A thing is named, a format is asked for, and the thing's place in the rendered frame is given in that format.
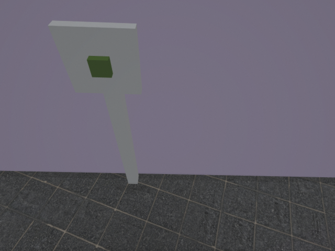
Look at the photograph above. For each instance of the button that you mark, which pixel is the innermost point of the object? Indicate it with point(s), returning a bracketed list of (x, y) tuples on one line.
[(100, 66)]

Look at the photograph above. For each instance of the panel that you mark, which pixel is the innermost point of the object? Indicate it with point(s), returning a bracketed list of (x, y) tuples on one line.
[(75, 41)]

